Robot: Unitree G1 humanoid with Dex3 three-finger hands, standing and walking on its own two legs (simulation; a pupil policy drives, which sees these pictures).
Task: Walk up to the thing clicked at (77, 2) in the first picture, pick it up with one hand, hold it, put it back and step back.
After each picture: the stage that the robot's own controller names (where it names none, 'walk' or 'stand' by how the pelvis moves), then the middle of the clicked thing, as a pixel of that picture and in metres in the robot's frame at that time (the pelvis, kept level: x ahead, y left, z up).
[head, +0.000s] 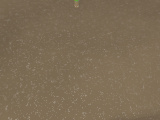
stand; (76, 3) +2.33 +0.10 -0.72
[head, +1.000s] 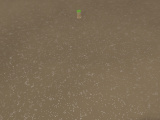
walk; (79, 14) +2.19 +0.23 -0.72
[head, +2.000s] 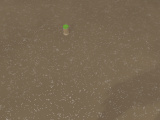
walk; (65, 30) +1.53 +0.29 -0.71
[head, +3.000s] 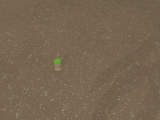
walk; (57, 64) +0.99 +0.25 -0.70
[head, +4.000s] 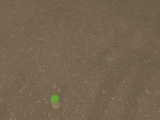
walk; (55, 101) +0.62 +0.20 -0.71
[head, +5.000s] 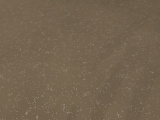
walk; out of the picture +0.43 +0.16 -0.69
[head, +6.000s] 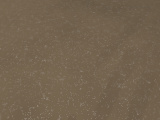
stand; out of the picture +0.38 +0.17 -0.72
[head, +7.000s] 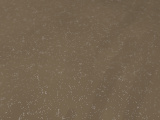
stand; out of the picture +0.34 +0.18 -0.71
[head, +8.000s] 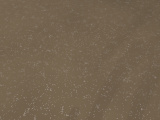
stand; out of the picture +0.37 +0.15 -0.71
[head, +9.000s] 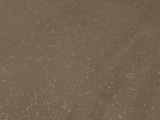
stand; out of the picture +0.38 +0.15 -0.71
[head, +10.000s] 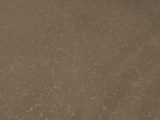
stand; out of the picture +0.39 +0.12 -0.71
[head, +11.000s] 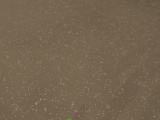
stand; out of the picture +0.40 +0.13 -0.70
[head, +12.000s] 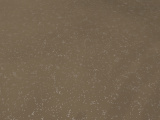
stand; out of the picture +0.41 +0.13 -0.72
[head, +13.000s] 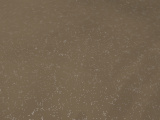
stand; out of the picture +0.40 +0.13 -0.73
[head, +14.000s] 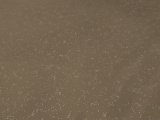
stand; out of the picture +0.39 +0.12 -0.73
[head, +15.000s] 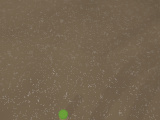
go down; (63, 116) +0.42 +0.12 -0.69
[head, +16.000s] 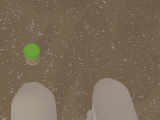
go down; (32, 54) +0.48 +0.17 -0.28
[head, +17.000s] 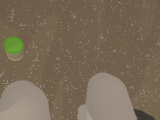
close in; (14, 49) +0.47 +0.19 -0.26
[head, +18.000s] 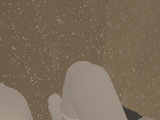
close in; out of the picture +0.46 +0.23 -0.23
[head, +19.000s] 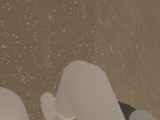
close; out of the picture +0.46 +0.24 -0.23
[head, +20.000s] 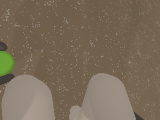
lift; out of the picture +0.36 +0.24 -0.14
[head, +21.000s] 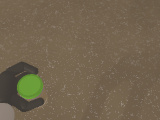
lift; (34, 92) +0.31 +0.16 +0.03
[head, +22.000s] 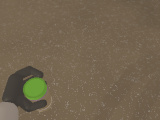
hold; (39, 95) +0.31 +0.16 +0.02
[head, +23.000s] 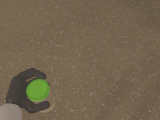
hold; (42, 97) +0.31 +0.15 +0.02
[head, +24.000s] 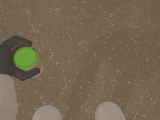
crouch; (30, 63) +0.41 +0.17 -0.06
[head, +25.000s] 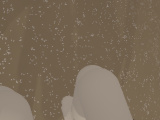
lower; out of the picture +0.45 +0.24 -0.18
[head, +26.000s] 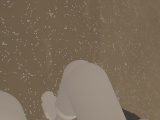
lower; out of the picture +0.44 +0.26 -0.23
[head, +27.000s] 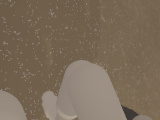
lower; out of the picture +0.45 +0.26 -0.23
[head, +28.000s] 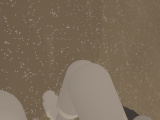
lower; out of the picture +0.45 +0.27 -0.23
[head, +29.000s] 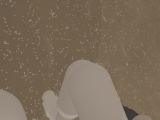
rest; out of the picture +0.45 +0.26 -0.23
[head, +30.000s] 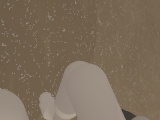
open; out of the picture +0.45 +0.23 -0.25
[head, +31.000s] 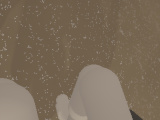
stand; out of the picture +0.46 +0.21 -0.25
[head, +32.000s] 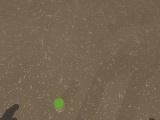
stand; (59, 105) +0.42 +0.13 -0.58
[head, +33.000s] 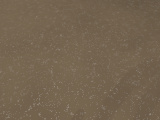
stand; out of the picture +0.40 +0.12 -0.66
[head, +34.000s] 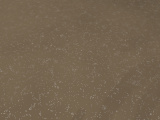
stand; out of the picture +0.40 +0.12 -0.66
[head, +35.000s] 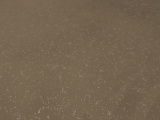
stand; out of the picture +0.42 +0.11 -0.72
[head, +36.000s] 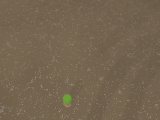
walk; (67, 100) +0.50 +0.10 -0.70
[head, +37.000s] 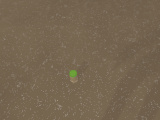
walk; (73, 76) +0.76 +0.15 -0.70
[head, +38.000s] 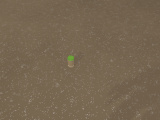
stand; (70, 61) +1.09 +0.13 -0.70
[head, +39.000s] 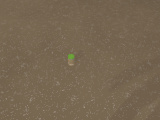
stand; (71, 59) +1.09 +0.12 -0.72
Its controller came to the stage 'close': yes
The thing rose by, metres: 0.73
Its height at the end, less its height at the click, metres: +0.00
